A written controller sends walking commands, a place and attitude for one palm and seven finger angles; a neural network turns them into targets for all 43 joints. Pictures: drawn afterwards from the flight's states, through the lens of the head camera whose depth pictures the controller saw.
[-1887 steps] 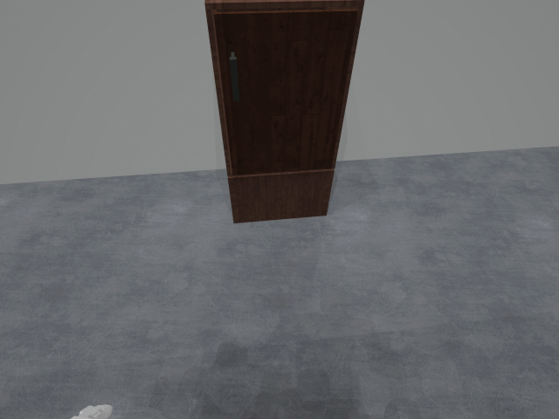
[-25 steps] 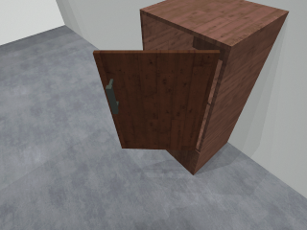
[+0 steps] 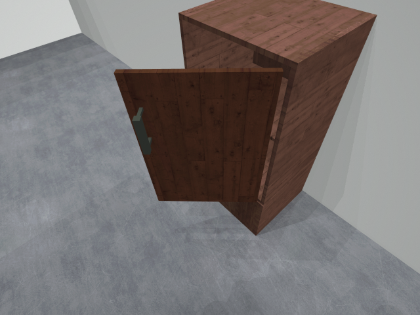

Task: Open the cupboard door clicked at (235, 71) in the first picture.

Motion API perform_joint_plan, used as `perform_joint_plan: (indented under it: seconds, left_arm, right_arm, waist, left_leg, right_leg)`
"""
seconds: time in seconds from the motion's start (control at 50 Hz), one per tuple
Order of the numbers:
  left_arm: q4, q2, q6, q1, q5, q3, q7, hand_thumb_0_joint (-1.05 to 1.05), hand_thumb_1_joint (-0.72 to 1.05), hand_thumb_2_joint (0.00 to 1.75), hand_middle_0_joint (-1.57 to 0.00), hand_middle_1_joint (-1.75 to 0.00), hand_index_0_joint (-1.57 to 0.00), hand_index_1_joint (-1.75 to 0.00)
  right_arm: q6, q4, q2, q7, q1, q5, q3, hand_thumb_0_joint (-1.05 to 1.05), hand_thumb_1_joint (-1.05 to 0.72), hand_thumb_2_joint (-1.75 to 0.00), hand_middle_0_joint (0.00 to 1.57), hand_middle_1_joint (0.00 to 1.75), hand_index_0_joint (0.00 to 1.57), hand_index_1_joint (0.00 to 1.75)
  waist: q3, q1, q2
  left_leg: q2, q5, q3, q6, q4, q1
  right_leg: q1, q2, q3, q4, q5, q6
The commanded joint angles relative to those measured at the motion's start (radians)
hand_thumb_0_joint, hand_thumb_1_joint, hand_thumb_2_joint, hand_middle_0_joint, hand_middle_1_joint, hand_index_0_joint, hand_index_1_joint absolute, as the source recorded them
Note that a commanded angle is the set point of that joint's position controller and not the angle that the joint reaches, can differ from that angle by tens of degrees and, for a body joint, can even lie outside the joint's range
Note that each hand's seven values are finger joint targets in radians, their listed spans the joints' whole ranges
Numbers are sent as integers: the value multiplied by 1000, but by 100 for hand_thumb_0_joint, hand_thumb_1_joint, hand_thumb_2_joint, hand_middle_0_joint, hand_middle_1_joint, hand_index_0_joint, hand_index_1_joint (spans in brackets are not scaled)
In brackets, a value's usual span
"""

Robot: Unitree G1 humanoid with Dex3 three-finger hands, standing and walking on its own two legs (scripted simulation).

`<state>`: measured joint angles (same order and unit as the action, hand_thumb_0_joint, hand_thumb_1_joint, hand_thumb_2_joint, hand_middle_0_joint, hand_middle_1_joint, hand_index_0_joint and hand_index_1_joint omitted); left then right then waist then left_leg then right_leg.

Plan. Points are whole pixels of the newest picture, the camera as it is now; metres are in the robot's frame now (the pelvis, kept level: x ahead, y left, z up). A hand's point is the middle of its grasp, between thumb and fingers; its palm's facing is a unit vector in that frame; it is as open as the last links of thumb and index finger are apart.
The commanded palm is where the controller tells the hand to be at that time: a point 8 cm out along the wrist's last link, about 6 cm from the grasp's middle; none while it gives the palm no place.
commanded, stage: come to a stop and stand still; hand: left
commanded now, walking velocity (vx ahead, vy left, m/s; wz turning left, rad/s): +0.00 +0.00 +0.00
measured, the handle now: (144, 131) +0.59 +0.22 -0.02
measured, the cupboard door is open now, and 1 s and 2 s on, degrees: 46 46 46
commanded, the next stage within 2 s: look again from close up in 0.82 s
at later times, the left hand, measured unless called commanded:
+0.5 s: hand out of the picture +0.02 +0.14 -0.17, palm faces +0.03 -0.98 -0.20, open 7.3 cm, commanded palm none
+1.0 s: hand out of the picture +0.03 +0.13 -0.17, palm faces +0.05 -0.98 -0.20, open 7.3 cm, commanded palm none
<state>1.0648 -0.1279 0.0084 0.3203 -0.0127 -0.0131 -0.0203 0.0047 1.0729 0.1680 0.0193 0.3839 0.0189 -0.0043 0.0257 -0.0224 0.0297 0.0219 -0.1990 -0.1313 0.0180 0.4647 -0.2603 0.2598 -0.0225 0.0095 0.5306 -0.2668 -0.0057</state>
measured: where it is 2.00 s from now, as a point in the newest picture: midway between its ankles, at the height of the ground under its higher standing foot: outside the picture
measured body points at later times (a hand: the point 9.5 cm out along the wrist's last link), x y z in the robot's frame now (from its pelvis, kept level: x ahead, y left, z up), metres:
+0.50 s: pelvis +0.03 -0.02 +0.00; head +0.04 -0.04 +0.45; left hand +0.02 +0.19 -0.15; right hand +0.03 -0.24 -0.17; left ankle +0.03 +0.11 -0.74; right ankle +0.01 -0.11 -0.74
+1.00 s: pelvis +0.04 -0.04 +0.00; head +0.06 -0.05 +0.45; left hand +0.03 +0.18 -0.15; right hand +0.04 -0.25 -0.16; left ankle +0.03 +0.11 -0.74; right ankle +0.01 -0.11 -0.74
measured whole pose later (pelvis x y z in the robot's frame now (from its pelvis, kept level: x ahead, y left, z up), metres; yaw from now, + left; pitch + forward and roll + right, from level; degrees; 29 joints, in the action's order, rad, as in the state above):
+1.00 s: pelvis +0.04 -0.04 +0.00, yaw +1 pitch -1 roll +1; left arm 1.12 -0.13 -0.02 0.30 -0.01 0.00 -0.03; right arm -0.01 1.14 0.13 0.04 0.28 0.02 0.00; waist 0.04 0.00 0.01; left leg 0.07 -0.22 -0.09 -0.05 0.40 -0.15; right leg 0.13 0.03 0.05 0.44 -0.30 -0.06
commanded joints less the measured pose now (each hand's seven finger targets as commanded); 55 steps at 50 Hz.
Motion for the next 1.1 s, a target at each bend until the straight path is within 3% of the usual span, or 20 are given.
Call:
perform_joint_plan:
  seconds: [0.0,0.26,0.34,0.5,0.54,0.82,0.96,1.08]
  left_arm:
    - [-16,-112,-29,33,3,21,-13,0,90,90,-20,-30,-20,-30]
    - [28,-88,-34,45,0,22,-19,0,90,90,-20,-30,-20,-30]
    - [32,-90,-37,46,-2,23,-19,0,90,90,-20,-30,-20,-30]
    - [33,-102,-42,45,0,28,-21,0,90,90,-20,-30,-20,-30]
    - [34,-102,-42,46,-1,27,-21,0,90,90,-20,-30,-20,-30]
    - [33,-108,-43,43,1,30,-21,0,90,90,-20,-30,-20,-30]
    - [32,-107,-45,55,0,33,-23,0,90,90,-20,-30,-20,-30]
    - [34,-103,-44,58,2,32,-23,0,90,90,-20,-30,-20,-30]
  right_arm:
    - [-31,-24,57,3,33,-5,-10,0,-90,-90,20,30,20,30]
    - [-31,23,31,12,6,-7,-10,0,-90,-90,20,30,20,30]
    - [-30,30,29,13,-7,-8,-9,0,-90,-90,20,30,20,30]
    - [-33,31,39,17,-24,-6,-9,0,-90,-90,20,30,20,30]
    - [-32,31,35,17,-31,-6,-9,0,-90,-90,20,30,20,30]
    - [-25,39,39,19,-36,-5,-7,0,-90,-90,20,30,20,30]
    - [-27,44,34,21,-27,-5,-8,0,-90,-90,20,30,20,30]
    - [-25,50,30,22,-27,-5,-7,0,-90,-90,20,30,20,30]
  waist:
    - [37,13,-40]
    - [53,17,-33]
    - [54,16,-53]
    - [16,18,-30]
    - [34,20,-34]
    - [46,21,-46]
    - [24,24,-49]
    - [50,27,-33]
  left_leg:
    - [83,-70,128,8,-114,37]
    - [93,43,111,2,-101,86]
    - [95,67,106,0,-99,102]
    - [97,138,99,-7,-94,134]
    - [96,142,100,-7,-94,133]
    - [91,112,96,-18,-101,133]
    - [92,143,91,-21,-90,139]
    - [93,133,94,-21,-99,137]
  right_leg:
    - [59,-74,-98,-151,-47,-43]
    - [34,-71,-88,-160,73,-39]
    - [23,-75,-86,-167,113,-40]
    - [-30,-79,-79,-154,231,-42]
    - [-30,-78,-76,-159,245,-41]
    - [-49,-83,-77,-189,247,-44]
    - [-82,-86,-70,-182,325,-41]
    - [-65,-83,-68,-190,281,-43]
